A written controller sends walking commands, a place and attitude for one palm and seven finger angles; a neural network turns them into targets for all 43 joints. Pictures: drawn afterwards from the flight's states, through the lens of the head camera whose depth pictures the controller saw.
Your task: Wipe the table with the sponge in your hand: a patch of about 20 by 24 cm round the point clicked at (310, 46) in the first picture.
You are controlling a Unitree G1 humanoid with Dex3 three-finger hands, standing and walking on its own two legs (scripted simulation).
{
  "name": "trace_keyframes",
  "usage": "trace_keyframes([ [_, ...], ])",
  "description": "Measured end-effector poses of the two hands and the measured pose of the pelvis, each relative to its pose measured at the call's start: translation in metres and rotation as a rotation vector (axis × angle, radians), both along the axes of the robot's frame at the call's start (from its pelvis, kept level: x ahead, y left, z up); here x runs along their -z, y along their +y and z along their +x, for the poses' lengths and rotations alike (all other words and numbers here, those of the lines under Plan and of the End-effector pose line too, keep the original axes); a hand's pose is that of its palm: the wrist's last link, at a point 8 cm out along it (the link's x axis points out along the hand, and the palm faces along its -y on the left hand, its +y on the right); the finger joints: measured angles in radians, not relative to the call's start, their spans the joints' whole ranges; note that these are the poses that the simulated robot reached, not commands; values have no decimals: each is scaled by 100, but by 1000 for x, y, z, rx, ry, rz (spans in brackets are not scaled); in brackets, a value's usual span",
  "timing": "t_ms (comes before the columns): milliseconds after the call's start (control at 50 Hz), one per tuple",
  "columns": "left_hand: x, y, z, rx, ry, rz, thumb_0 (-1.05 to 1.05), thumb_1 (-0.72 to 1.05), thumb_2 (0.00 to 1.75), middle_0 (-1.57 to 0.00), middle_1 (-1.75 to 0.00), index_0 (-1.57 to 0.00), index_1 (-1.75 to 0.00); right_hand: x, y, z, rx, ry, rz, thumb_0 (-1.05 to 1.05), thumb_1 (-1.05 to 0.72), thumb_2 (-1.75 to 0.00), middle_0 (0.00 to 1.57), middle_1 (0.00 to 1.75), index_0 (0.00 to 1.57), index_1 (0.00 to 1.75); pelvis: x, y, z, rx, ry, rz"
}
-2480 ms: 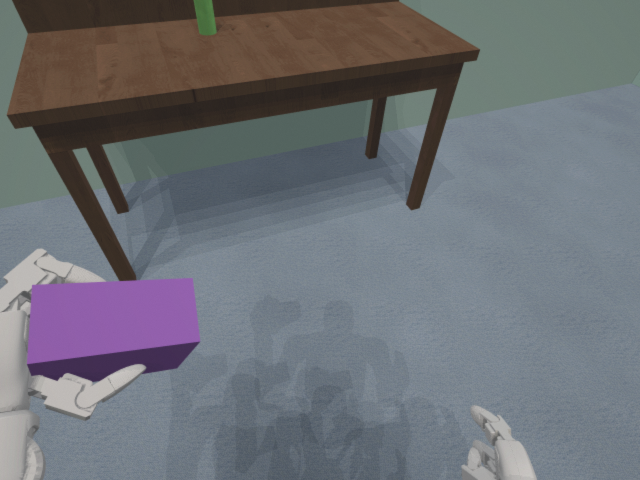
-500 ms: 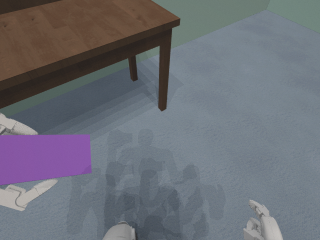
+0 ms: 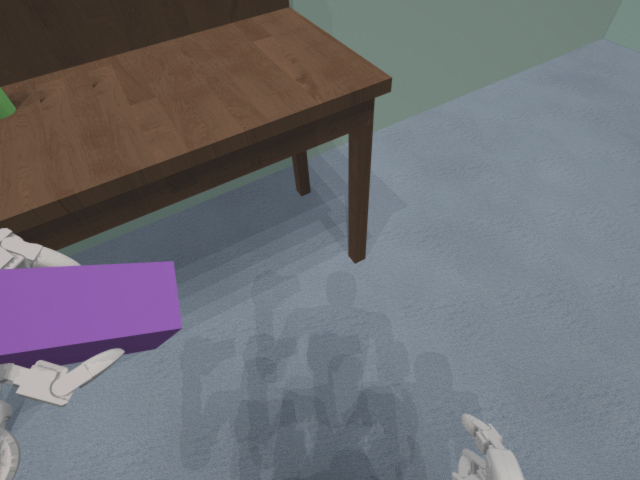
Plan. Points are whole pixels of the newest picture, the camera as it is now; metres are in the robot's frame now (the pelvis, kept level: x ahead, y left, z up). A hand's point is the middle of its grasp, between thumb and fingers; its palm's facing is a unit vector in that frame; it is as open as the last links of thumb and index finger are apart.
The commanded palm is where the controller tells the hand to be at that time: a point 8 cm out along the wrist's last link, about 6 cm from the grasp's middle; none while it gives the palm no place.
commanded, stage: walk to a spot facing it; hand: left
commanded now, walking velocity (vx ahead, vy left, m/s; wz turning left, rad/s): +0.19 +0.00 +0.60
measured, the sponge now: (117, 313) +0.23 +0.21 +0.16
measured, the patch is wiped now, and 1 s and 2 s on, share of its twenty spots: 0.00 0.00 0.00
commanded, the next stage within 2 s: take the last steps up to it in 0.18 s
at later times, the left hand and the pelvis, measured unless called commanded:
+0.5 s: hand (98, 229) +0.31 +0.26 +0.18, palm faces +0.52 -0.72 -0.45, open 10.5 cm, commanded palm +0.24 +0.29 +0.19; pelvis +0.12 -0.01 +0.00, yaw +9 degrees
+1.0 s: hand (156, 182) +0.39 +0.23 +0.18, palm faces +0.54 -0.73 -0.42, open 10.6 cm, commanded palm +0.32 +0.27 +0.19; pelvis +0.22 -0.04 +0.02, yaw +13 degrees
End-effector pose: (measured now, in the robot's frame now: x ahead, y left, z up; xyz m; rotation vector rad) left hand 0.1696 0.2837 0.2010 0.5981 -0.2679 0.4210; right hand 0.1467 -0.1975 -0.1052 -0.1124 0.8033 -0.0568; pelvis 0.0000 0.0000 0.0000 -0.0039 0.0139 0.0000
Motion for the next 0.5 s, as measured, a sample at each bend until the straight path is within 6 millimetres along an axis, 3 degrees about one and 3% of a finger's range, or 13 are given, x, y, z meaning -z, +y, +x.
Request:
trace_keyframes([
  [60,17,-17,24,-8,45,-74,0,-52,99,-69,-135,-69,-135,7,-29,19,-5,44,-46,1,-90,-90,21,30,20,30,0,-10,15,-37,-13,14],
  [120,21,-33,42,25,87,-93,0,-52,99,-69,-135,-69,-135,-2,-54,38,9,58,-94,1,-90,-90,21,30,20,30,-6,-18,31,-50,-12,36],
  [240,-1,-39,65,75,89,21,0,-52,99,-69,-135,-69,-135,-28,-80,81,19,46,-176,1,-91,-90,20,30,19,30,-15,-27,63,-84,8,58],
  [320,-15,-24,74,40,23,72,0,-52,99,-69,-135,-69,-135,-32,-75,115,-13,30,-206,1,-91,-90,20,30,19,30,-9,-23,87,-109,21,57],
  [380,-9,-9,81,6,-32,64,0,-52,99,-69,-135,-69,-135,-26,-61,143,-17,-13,-206,1,-91,-90,20,30,19,30,4,-12,107,-107,7,38],
  [500,5,10,99,-57,-51,-10,0,-52,99,-69,-135,-69,-135,-27,-11,180,-101,-57,-84,1,-91,-90,20,30,19,30,2,-14,125,-165,-17,13],
])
